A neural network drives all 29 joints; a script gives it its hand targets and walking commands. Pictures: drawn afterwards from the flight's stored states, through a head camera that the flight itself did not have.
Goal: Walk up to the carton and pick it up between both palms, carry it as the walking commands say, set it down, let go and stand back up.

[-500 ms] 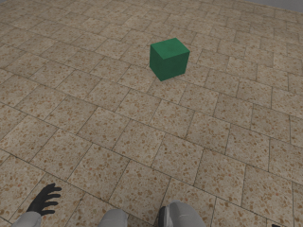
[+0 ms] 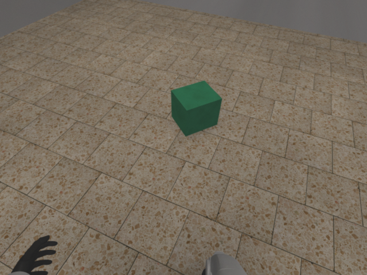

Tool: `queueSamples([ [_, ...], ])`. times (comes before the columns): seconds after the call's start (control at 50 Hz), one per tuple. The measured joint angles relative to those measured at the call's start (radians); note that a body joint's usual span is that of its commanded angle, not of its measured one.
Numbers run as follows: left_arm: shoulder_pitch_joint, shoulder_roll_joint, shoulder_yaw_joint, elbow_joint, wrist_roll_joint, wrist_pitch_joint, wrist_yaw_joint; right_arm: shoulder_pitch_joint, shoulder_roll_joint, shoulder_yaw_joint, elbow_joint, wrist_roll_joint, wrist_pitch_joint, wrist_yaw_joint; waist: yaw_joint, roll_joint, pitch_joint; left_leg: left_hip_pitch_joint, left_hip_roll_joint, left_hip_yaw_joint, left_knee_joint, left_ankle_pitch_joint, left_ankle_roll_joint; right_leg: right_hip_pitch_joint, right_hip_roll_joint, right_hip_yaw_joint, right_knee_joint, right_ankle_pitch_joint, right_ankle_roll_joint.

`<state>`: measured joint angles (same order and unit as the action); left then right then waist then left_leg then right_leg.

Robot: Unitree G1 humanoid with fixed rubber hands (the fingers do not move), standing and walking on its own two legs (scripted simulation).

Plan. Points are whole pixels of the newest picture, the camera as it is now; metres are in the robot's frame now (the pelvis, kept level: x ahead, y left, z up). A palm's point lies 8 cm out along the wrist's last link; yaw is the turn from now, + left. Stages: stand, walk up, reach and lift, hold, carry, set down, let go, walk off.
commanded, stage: walk up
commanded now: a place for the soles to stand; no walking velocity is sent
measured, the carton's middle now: (195, 108) +1.27 -0.13 -0.60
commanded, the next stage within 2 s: none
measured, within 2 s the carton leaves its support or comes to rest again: neither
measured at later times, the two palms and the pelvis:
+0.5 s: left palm (84, 214) +0.28 +0.25 -0.09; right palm (350, 216) +0.25 -0.43 -0.07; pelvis +0.20 -0.08 +0.00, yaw +0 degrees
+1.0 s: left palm (117, 182) +0.38 +0.18 -0.10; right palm (310, 131) +0.55 -0.46 -0.08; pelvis +0.40 -0.15 +0.01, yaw +6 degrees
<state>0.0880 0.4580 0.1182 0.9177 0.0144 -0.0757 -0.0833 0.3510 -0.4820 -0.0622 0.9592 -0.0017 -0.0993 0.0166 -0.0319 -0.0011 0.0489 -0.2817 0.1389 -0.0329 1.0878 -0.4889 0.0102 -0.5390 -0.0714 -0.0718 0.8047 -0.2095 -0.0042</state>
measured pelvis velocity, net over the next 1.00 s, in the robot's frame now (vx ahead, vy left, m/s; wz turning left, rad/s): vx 0.40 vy -0.15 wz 0.11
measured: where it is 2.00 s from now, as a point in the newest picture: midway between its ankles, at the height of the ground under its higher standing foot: (205, 186)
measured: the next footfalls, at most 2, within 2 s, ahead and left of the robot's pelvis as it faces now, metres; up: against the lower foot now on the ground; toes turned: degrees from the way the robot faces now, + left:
left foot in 0.24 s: +0.23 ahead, +0.09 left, +0.00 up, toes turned +9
right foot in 0.54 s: +0.38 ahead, -0.23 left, +0.00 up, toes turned -5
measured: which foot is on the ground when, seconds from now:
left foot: up 0.00-0.22, down 0.24-0.56, up 0.58-0.96, down 0.98-1.00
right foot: down 0.00-0.26, up 0.28-0.52, down 0.54-1.00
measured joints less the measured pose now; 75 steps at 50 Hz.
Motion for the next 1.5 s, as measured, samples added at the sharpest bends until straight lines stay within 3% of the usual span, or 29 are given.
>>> queueSamples([
  [0.06,-0.001,-0.044,-0.023,-0.011,-0.01,0.002,0.011,-0.078,-0.012,0.009,-0.007,0.008,0.004,0.0,0.016,0.035,0.046,-0.136,-0.032,-0.013,0.149,0.055,0.034,0.053,0.026,-0.024,-0.019,-0.03,-0.018],
  [0.14,0.038,-0.083,-0.046,-0.01,-0.008,0.005,0.013,-0.127,-0.015,0.007,-0.027,0.014,-0.003,0.008,0.037,0.067,0.053,-0.242,-0.042,0.048,0.011,0.07,0.021,0.115,0.046,-0.061,-0.049,-0.074,-0.031],
  [0.22,0.082,-0.053,-0.047,-0.004,0.003,0.016,0.012,-0.134,0.017,0.009,-0.02,0.002,0.0,0.028,0.065,0.027,0.035,-0.242,-0.055,0.118,-0.223,0.088,0.01,0.155,0.038,-0.088,-0.028,-0.144,-0.039],
  [0.26,0.112,-0.023,-0.046,-0.001,0.005,0.024,0.015,-0.116,0.032,0.008,-0.021,-0.01,-0.017,0.029,0.08,-0.024,0.013,-0.21,-0.081,0.136,-0.292,0.18,0.024,0.146,0.015,-0.073,0.046,-0.227,-0.046],
  [0.32,0.139,-0.013,-0.043,0.029,0.008,0.043,0.027,-0.098,0.03,0.005,-0.033,-0.015,-0.025,0.005,0.068,-0.067,-0.012,-0.189,-0.093,0.15,-0.261,0.172,0.008,0.059,0.039,0.032,0.287,-0.258,-0.043],
  [0.38,0.149,-0.008,-0.045,0.049,0.013,0.047,0.019,-0.094,0.029,0.0,-0.035,-0.012,-0.023,-0.009,0.045,-0.093,-0.015,-0.124,-0.092,0.163,-0.275,0.12,-0.005,0.006,0.024,0.071,0.345,-0.227,-0.028],
  [0.5,0.124,0.001,-0.03,0.047,0.008,0.03,0.001,-0.058,0.019,-0.002,-0.036,-0.013,-0.021,-0.003,0.017,-0.089,-0.025,-0.012,-0.04,0.161,-0.287,0.039,-0.058,-0.038,-0.035,0.081,0.156,-0.19,-0.006],
  [0.54,0.112,-0.001,-0.023,0.041,0.005,0.017,-0.003,-0.048,0.009,-0.004,-0.032,-0.014,-0.013,0.004,0.013,-0.064,-0.026,0.018,-0.005,0.15,-0.27,0.0,-0.076,-0.009,-0.036,0.059,0.043,-0.101,-0.008],
  [0.58,0.099,-0.014,-0.014,0.032,0.009,-0.005,0.005,-0.042,-0.003,-0.008,-0.023,-0.015,0.003,0.004,0.007,0.0,-0.028,-0.017,0.04,0.086,-0.148,-0.046,-0.024,0.007,0.004,0.0,0.071,-0.065,-0.014],
  [0.62,0.088,-0.021,-0.016,0.019,0.005,-0.016,0.019,-0.054,0.002,-0.005,-0.01,-0.009,0.025,-0.003,0.015,0.025,-0.029,-0.103,-0.006,0.003,0.055,-0.041,0.002,0.017,0.025,-0.026,0.099,-0.127,-0.029],
  [0.68,0.081,-0.044,-0.025,0.007,-0.004,-0.016,0.032,-0.097,0.005,0.004,0.006,-0.002,0.031,-0.004,0.032,0.063,0.0,-0.198,-0.051,0.002,0.185,0.046,0.022,0.078,0.052,-0.052,0.058,-0.141,-0.046],
  [0.78,0.115,-0.055,-0.039,0.003,-0.008,-0.028,0.052,-0.134,0.021,0.017,-0.004,0.002,0.019,0.001,0.047,0.094,0.024,-0.3,-0.058,0.068,0.051,0.108,0.01,0.179,0.073,-0.1,-0.017,-0.18,-0.062],
  [0.88,0.168,-0.019,-0.04,0.01,-0.004,-0.022,0.058,-0.161,0.057,0.021,-0.01,-0.006,0.019,0.026,0.073,0.045,0.028,-0.302,-0.052,0.091,-0.17,0.112,0.008,0.245,0.068,-0.121,-0.029,-0.244,-0.07],
  [0.98,0.218,-0.009,-0.05,0.023,-0.007,-0.016,0.064,-0.183,0.058,0.014,-0.022,-0.014,0.024,0.032,0.094,-0.004,0.021,-0.236,-0.065,0.112,-0.295,0.176,0.035,0.313,0.052,-0.136,-0.018,-0.327,-0.055],
  [1.0,0.225,-0.006,-0.055,0.027,-0.009,-0.013,0.065,-0.191,0.059,0.011,-0.024,-0.016,0.019,0.029,0.097,-0.029,0.023,-0.217,-0.084,0.122,-0.31,0.225,0.032,0.319,0.031,-0.127,0.004,-0.353,-0.048],
  [1.04,0.232,-0.02,-0.067,0.032,-0.019,-0.005,0.067,-0.206,0.046,0.004,-0.045,-0.023,0.001,0.018,0.1,-0.058,0.032,-0.2,-0.106,0.151,-0.287,0.214,0.019,0.257,0.004,-0.063,0.173,-0.289,-0.03],
  [1.08,0.222,-0.045,-0.082,0.033,-0.02,0.004,0.068,-0.211,0.028,-0.003,-0.08,-0.006,-0.008,0.005,0.083,-0.045,0.047,-0.175,-0.104,0.153,-0.26,0.165,0.011,0.169,0.037,0.019,0.387,-0.283,-0.02],
  [1.12,0.195,-0.055,-0.096,0.033,-0.018,0.011,0.069,-0.206,0.024,-0.007,-0.096,0.006,-0.008,-0.009,0.06,-0.04,0.056,-0.137,-0.103,0.149,-0.263,0.141,0.002,0.095,0.044,0.058,0.497,-0.278,-0.022],
  [1.16,0.164,-0.053,-0.095,0.022,-0.02,0.011,0.063,-0.188,0.031,-0.004,-0.096,0.009,-0.004,-0.017,0.047,-0.044,0.054,-0.1,-0.099,0.15,-0.276,0.127,-0.007,0.043,0.03,0.079,0.455,-0.269,-0.021],
  [1.24,0.111,-0.028,-0.068,-0.012,-0.026,0.002,0.043,-0.152,0.045,0.007,-0.089,-0.001,0.005,-0.005,0.033,-0.057,0.061,-0.04,-0.073,0.16,-0.279,0.09,-0.033,0.015,-0.018,0.068,0.157,-0.23,-0.022],
  [1.28,0.108,-0.019,-0.053,-0.018,-0.018,-0.015,0.04,-0.133,0.035,0.006,-0.086,-0.008,0.017,0.004,0.02,-0.028,0.053,-0.041,-0.032,0.146,-0.217,0.036,-0.025,0.041,-0.008,0.03,0.041,-0.092,-0.022],
  [1.3,0.113,-0.016,-0.043,-0.019,-0.009,-0.025,0.043,-0.126,0.032,0.003,-0.08,-0.009,0.027,0.004,0.014,-0.009,0.044,-0.065,-0.017,0.12,-0.146,0.005,0.002,0.038,0.008,0.012,0.058,-0.057,-0.021],
  [1.36,0.118,-0.017,-0.037,-0.011,0.003,-0.021,0.053,-0.122,0.022,0.0,-0.053,-0.013,0.055,0.002,0.015,0.036,0.028,-0.162,-0.054,0.027,0.065,-0.034,0.024,0.046,0.044,-0.015,0.092,-0.113,-0.033],
  [1.4,0.121,-0.024,-0.038,-0.009,0.005,-0.015,0.055,-0.124,0.013,-0.003,-0.032,-0.011,0.054,0.009,0.023,0.058,0.028,-0.206,-0.069,0.031,0.099,-0.046,0.033,0.068,0.054,-0.024,0.078,-0.131,-0.044],
  [1.5,0.134,-0.015,-0.039,-0.011,0.006,-0.016,0.059,-0.1,0.014,-0.009,-0.017,-0.014,0.049,0.024,0.044,0.06,0.019,-0.272,-0.069,0.085,-0.019,-0.003,0.021,0.102,0.033,-0.05,0.061,-0.16,-0.04],
])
